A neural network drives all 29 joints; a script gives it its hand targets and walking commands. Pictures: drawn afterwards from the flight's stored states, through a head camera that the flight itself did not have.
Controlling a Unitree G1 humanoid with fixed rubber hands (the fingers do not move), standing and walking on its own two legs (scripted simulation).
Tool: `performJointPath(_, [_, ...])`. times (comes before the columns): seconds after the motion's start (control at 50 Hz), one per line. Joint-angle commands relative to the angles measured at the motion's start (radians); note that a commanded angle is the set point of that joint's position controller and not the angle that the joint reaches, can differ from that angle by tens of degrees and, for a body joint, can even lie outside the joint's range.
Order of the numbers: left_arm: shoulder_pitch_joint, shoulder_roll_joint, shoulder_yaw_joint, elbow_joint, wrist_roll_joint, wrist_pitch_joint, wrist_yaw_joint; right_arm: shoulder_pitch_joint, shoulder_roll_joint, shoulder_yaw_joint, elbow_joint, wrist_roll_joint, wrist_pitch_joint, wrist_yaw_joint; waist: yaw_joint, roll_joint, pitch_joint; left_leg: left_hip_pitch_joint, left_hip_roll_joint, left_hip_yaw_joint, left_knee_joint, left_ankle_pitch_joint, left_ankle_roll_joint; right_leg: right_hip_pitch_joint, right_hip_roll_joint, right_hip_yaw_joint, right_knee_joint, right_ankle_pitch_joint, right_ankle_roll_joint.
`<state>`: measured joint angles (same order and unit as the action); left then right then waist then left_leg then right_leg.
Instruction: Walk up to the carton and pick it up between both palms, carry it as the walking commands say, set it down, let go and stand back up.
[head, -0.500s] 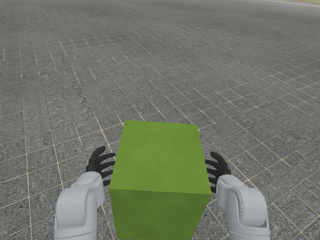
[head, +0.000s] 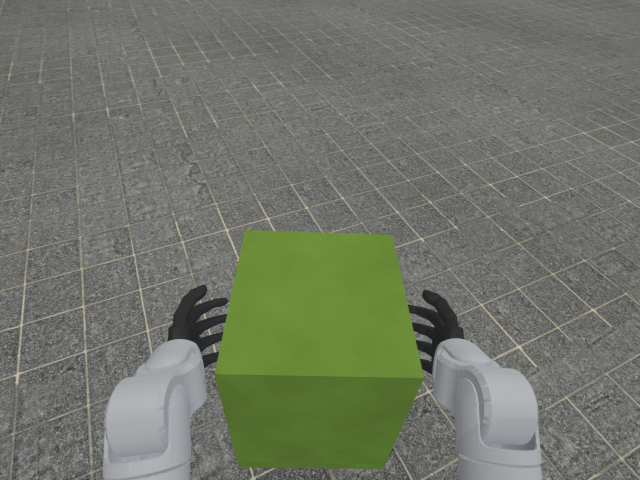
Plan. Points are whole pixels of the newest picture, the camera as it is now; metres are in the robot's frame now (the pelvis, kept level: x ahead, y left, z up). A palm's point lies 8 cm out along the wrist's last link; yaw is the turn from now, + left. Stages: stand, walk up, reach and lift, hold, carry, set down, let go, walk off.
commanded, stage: carry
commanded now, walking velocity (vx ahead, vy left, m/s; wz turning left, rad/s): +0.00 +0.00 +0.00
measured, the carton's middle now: (315, 351) +0.31 +0.01 -0.01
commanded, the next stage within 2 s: none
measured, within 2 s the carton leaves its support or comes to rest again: neither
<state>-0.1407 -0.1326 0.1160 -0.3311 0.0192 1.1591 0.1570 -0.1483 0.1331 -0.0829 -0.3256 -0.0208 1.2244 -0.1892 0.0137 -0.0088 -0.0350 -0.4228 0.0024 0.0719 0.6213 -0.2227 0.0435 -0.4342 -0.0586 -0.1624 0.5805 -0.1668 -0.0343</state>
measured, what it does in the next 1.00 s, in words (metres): stands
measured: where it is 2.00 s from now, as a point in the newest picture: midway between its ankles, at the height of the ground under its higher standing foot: outside the picture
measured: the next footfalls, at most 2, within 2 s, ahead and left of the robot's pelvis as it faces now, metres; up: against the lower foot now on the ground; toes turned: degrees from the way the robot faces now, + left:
none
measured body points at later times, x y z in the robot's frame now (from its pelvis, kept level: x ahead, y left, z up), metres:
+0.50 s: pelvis +0.01 -0.01 +0.01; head -0.02 -0.01 +0.46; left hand +0.28 +0.14 +0.09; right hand +0.27 -0.16 +0.08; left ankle +0.06 +0.09 -0.72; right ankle +0.09 -0.11 -0.72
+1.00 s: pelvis +0.02 -0.02 +0.01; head +0.04 -0.01 +0.46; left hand +0.31 +0.14 +0.05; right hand +0.31 -0.16 +0.04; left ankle +0.06 +0.09 -0.72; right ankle +0.09 -0.11 -0.72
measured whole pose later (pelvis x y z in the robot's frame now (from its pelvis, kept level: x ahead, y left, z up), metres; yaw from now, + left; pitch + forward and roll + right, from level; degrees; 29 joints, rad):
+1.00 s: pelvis +0.02 -0.02 +0.01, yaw +0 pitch +3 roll +0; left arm -0.17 -0.14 0.13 -0.11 0.06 0.97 0.14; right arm -0.17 0.14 -0.13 -0.10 -0.05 1.01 -0.15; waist 0.01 -0.01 -0.04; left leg -0.38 0.02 0.06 0.54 -0.21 0.02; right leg -0.40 -0.03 -0.16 0.52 -0.17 -0.05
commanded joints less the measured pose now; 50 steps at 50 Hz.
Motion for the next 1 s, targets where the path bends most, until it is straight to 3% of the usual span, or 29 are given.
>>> performJointPath(0.0, [-0.455, -0.953, -0.678, -0.185, -0.302, -0.017, -0.162, -0.520, 0.907, 0.619, -0.265, 0.278, -0.102, 0.163, -0.016, 0.004, -0.443, 0.081, 0.154, -0.183, -0.163, -0.044, 0.014, 0.217, -0.110, 0.168, -0.129, -0.087, 0.003])
performJointPath(0.06, [-0.451, -0.939, -0.689, -0.157, -0.284, -0.012, -0.163, -0.478, 0.892, 0.601, -0.197, 0.258, -0.098, 0.171, -0.012, 0.093, -0.418, 0.096, 0.145, -0.162, -0.187, -0.023, 0.015, 0.204, -0.121, 0.158, -0.123, -0.037, 0.001])
performJointPath(0.12, [-0.466, -0.931, -0.709, -0.183, -0.292, -0.013, -0.165, -0.457, 0.862, 0.580, -0.204, 0.245, -0.102, 0.179, -0.013, 0.137, -0.390, 0.040, 0.211, -0.268, -0.264, -0.058, 0.040, 0.219, -0.048, 0.109, -0.069, -0.103, 0.018])
performJointPath(0.16, [-0.490, -0.955, -0.704, -0.155, -0.288, -0.003, -0.168, -0.481, 0.875, 0.580, -0.188, 0.240, -0.098, 0.184, -0.014, 0.128, -0.328, -0.015, 0.185, -0.237, -0.317, -0.233, 0.028, 0.180, -0.063, 0.125, -0.084, -0.149, 0.006])
performJointPath(0.2, [-0.409, -0.965, -0.655, -0.077, -0.251, 0.001, -0.166, -0.567, 0.869, 0.623, -0.260, 0.266, -0.094, 0.182, -0.008, 0.005, -0.310, -0.021, 0.180, -0.227, -0.314, -0.269, 0.022, 0.191, -0.070, 0.126, -0.114, -0.176, 0.010])
performJointPath(0.22, [-0.451, -0.946, -0.671, -0.092, -0.258, 0.008, -0.163, -0.498, 0.881, 0.593, -0.160, 0.252, -0.082, 0.186, -0.011, 0.103, -0.294, -0.037, 0.180, -0.233, -0.343, -0.312, 0.025, 0.186, -0.059, 0.127, -0.111, -0.196, 0.018])
performJointPath(0.24, [-0.409, -0.924, -0.628, -0.040, -0.239, -0.006, -0.168, -0.512, 0.841, 0.574, -0.180, 0.241, -0.102, 0.185, -0.006, 0.003, -0.325, -0.022, 0.174, -0.228, -0.319, -0.246, 0.023, 0.207, -0.059, 0.122, -0.108, -0.147, 0.012])
performJointPath(0.26, [-0.434, -0.924, -0.639, -0.075, -0.244, -0.013, -0.165, -0.543, 0.855, 0.591, -0.196, 0.259, -0.109, 0.189, -0.007, 0.074, -0.346, 0.040, 0.177, -0.215, -0.309, -0.193, 0.023, 0.205, -0.054, 0.095, -0.099, -0.108, 0.021])
performJointPath(0.3, [-0.469, -0.960, -0.649, -0.131, -0.262, -0.023, -0.168, -0.604, 0.922, 0.662, -0.256, 0.296, -0.111, 0.186, -0.006, -0.048, -0.365, 0.038, 0.153, -0.157, -0.230, -0.117, 0.012, 0.228, -0.091, 0.160, -0.164, -0.054, 0.007])
performJointPath(0.36, [-0.423, -0.962, -0.646, -0.093, -0.257, -0.018, -0.169, -0.539, 0.902, 0.646, -0.250, 0.277, -0.102, 0.181, -0.009, -0.038, -0.419, 0.103, 0.118, -0.115, -0.168, -0.019, 0.002, 0.211, -0.142, 0.196, -0.171, 0.025, -0.017])
performJointPath(0.4, [-0.423, -0.942, -0.659, -0.113, -0.264, -0.014, -0.165, -0.487, 0.891, 0.612, -0.193, 0.258, -0.098, 0.178, -0.012, 0.052, -0.399, 0.127, 0.122, -0.118, -0.166, 0.047, 0.005, 0.202, -0.120, 0.163, -0.149, 0.070, -0.003])
performJointPath(0.46, [-0.408, -0.880, -0.601, -0.018, -0.227, -0.024, -0.176, -0.488, 0.848, 0.583, -0.122, 0.220, -0.100, 0.178, -0.012, -0.081, -0.346, 0.016, 0.122, -0.151, -0.211, -0.151, 0.011, 0.205, -0.112, 0.179, -0.218, -0.228, -0.003])
performJointPath(0.54, [-0.466, -0.941, -0.628, -0.065, -0.235, -0.032, -0.164, -0.581, 0.894, 0.626, -0.184, 0.263, -0.111, 0.187, -0.013, 0.003, -0.318, 0.055, 0.117, -0.135, -0.208, -0.094, 0.008, 0.165, -0.111, 0.173, -0.207, -0.181, -0.009])
performJointPath(0.56, [-0.410, -0.895, -0.577, 0.004, -0.204, -0.024, -0.167, -0.551, 0.856, 0.602, -0.142, 0.240, -0.105, 0.182, -0.012, -0.059, -0.338, 0.067, 0.107, -0.102, -0.174, -0.085, -0.001, 0.172, -0.128, 0.184, -0.233, -0.185, -0.010])
performJointPath(0.6, [-0.387, -0.867, -0.547, 0.055, -0.187, -0.054, -0.171, -0.519, 0.816, 0.561, -0.098, 0.213, -0.135, 0.184, -0.013, -0.032, -0.389, 0.111, 0.084, -0.068, -0.131, -0.034, -0.004, 0.185, -0.151, 0.193, -0.250, -0.151, -0.023])
performJointPath(0.62, [-0.428, -0.840, -0.505, 0.085, -0.160, -0.085, -0.176, -0.607, 0.808, 0.541, -0.071, 0.209, -0.165, 0.191, -0.006, -0.051, -0.387, 0.079, 0.072, -0.085, -0.138, -0.125, 0.021, 0.176, -0.154, 0.222, -0.306, -0.292, -0.008])
performJointPath(0.64, [-0.479, -0.950, -0.641, -0.170, -0.267, -0.075, -0.170, -0.580, 0.928, 0.657, -0.262, 0.300, -0.149, 0.189, -0.016, -0.003, -0.373, 0.116, 0.085, -0.068, -0.140, -0.046, -0.011, 0.166, -0.151, 0.198, -0.276, -0.226, -0.013])
performJointPath(0.66, [-0.467, -0.787, -0.493, 0.156, -0.139, -0.102, -0.173, -0.529, 0.762, 0.444, 0.089, 0.159, -0.183, 0.200, -0.009, 0.040, -0.372, 0.091, 0.100, -0.108, -0.192, -0.097, 0.013, 0.185, -0.129, 0.172, -0.234, -0.237, -0.004])
performJointPath(0.68, [-0.496, -0.895, -0.600, -0.075, -0.221, -0.114, -0.162, -0.579, 0.867, 0.562, -0.150, 0.258, -0.194, 0.196, -0.009, 0.055, -0.338, 0.071, 0.126, -0.135, -0.230, -0.090, 0.004, 0.199, -0.108, 0.147, -0.184, -0.152, -0.003])
performJointPath(0.7, [-0.468, -0.884, -0.570, -0.007, -0.203, -0.122, -0.163, -0.563, 0.815, 0.504, -0.102, 0.225, -0.205, 0.196, -0.009, 0.114, -0.359, 0.054, 0.137, -0.163, -0.239, -0.094, 0.012, 0.207, -0.091, 0.134, -0.151, -0.094, 0.000])
performJointPath(0.74, [-0.428, -0.781, -0.477, 0.186, -0.121, -0.150, -0.168, -0.512, 0.727, 0.428, 0.097, 0.140, -0.234, 0.197, -0.008, 0.027, -0.336, 0.045, 0.135, -0.144, -0.220, -0.080, 0.004, 0.214, -0.084, 0.155, -0.178, -0.094, -0.014])
performJointPath(0.76, [-0.509, -0.906, -0.597, -0.089, -0.222, -0.163, -0.162, -0.637, 0.860, 0.579, -0.216, 0.265, -0.248, 0.196, -0.009, 0.013, -0.374, 0.071, 0.122, -0.126, -0.209, -0.106, 0.001, 0.223, -0.093, 0.153, -0.185, -0.108, -0.004])
performJointPath(0.82, [-0.505, -0.816, -0.515, 0.043, -0.163, -0.192, -0.160, -0.572, 0.785, 0.460, -0.012, 0.195, -0.272, 0.200, -0.004, 0.067, -0.418, 0.099, 0.126, -0.143, -0.196, 0.000, 0.014, 0.240, -0.094, 0.151, -0.148, -0.010, -0.004])
performJointPath(0.84, [-0.446, -0.751, -0.434, 0.216, -0.102, -0.202, -0.160, -0.552, 0.697, 0.386, 0.117, 0.136, -0.286, 0.198, -0.004, 0.051, -0.405, 0.109, 0.127, -0.152, -0.218, -0.049, 0.029, 0.215, -0.082, 0.148, -0.155, -0.060, -0.003])
performJointPath(0.86, [-0.485, -0.748, -0.452, 0.162, -0.125, -0.233, -0.167, -0.553, 0.715, 0.396, 0.101, 0.132, -0.310, 0.197, -0.007, -0.019, -0.444, 0.145, 0.128, -0.131, -0.198, -0.011, 0.020, 0.236, -0.092, 0.144, -0.163, -0.020, -0.009])
performJointPath(0.88, [-0.505, -0.821, -0.542, -0.039, -0.207, -0.236, -0.163, -0.567, 0.789, 0.490, -0.117, 0.212, -0.319, 0.186, -0.010, 0.007, -0.449, 0.143, 0.128, -0.125, -0.179, 0.058, 0.022, 0.268, -0.097, 0.139, -0.138, 0.048, -0.006])
performJointPath(0.94, [-0.497, -0.860, -0.573, -0.116, -0.241, -0.234, -0.158, -0.615, 0.821, 0.561, -0.256, 0.266, -0.326, 0.177, -0.011, -0.003, -0.530, 0.176, 0.111, -0.093, -0.123, 0.137, 0.006, 0.319, -0.118, 0.136, -0.109, 0.197, -0.018])
performJointPath(0.96, [-0.422, -0.769, -0.470, 0.119, -0.135, -0.228, -0.160, -0.548, 0.748, 0.479, -0.014, 0.171, -0.317, 0.177, -0.012, -0.024, -0.523, 0.184, 0.115, -0.098, -0.120, 0.164, 0.002, 0.325, -0.111, 0.132, -0.098, 0.206, -0.021])
performJointPath(0.98, [-0.408, -0.784, -0.495, 0.052, -0.169, -0.245, -0.163, -0.502, 0.756, 0.484, -0.045, 0.183, -0.325, 0.177, -0.013, -0.021, -0.559, 0.204, 0.127, -0.108, -0.127, 0.163, 0.007, 0.335, -0.111, 0.125, -0.093, 0.175, -0.029])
